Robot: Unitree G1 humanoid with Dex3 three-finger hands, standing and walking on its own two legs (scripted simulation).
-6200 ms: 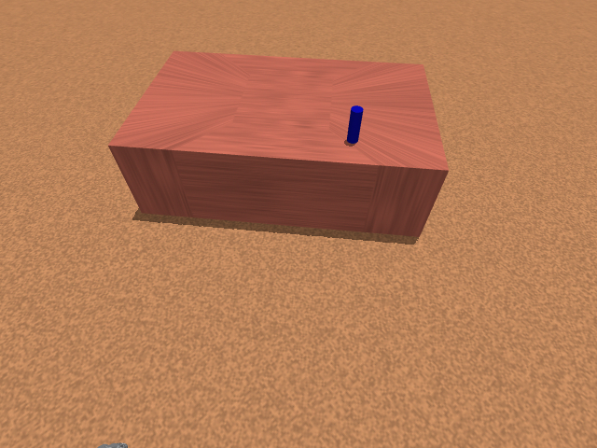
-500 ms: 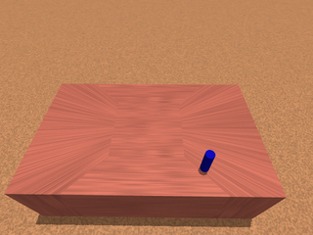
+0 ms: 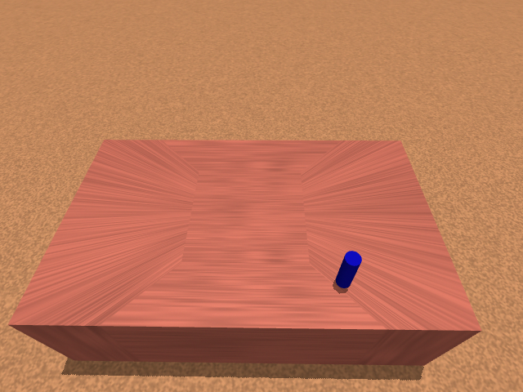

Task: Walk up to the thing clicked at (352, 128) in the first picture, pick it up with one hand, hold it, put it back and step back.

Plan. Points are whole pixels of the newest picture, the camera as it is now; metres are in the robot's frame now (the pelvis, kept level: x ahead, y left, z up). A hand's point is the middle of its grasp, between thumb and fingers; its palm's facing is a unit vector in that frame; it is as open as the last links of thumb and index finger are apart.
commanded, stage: stand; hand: right
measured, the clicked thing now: (347, 270) +0.46 -0.21 -0.33
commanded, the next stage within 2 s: go down in 0.50 s
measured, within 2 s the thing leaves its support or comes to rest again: neither
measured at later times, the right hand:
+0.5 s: hand out of the picture +0.08 -0.25 -0.16, palm faces -0.03 +0.94 -0.33, open 7.4 cm
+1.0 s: hand out of the picture +0.15 -0.27 -0.15, palm faces +0.05 +0.94 -0.33, open 14.5 cm
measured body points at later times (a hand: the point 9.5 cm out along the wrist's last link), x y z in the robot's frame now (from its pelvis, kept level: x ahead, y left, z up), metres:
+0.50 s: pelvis +0.00 +0.00 +0.00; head +0.01 +0.00 +0.45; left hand +0.08 +0.30 -0.13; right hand +0.08 -0.30 -0.14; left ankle -0.02 +0.14 -0.75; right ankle +0.01 -0.13 -0.75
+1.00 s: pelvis +0.00 +0.00 -0.01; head +0.04 +0.00 +0.43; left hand +0.10 +0.26 -0.13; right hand +0.15 -0.32 -0.12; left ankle -0.02 +0.14 -0.75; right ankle +0.01 -0.13 -0.75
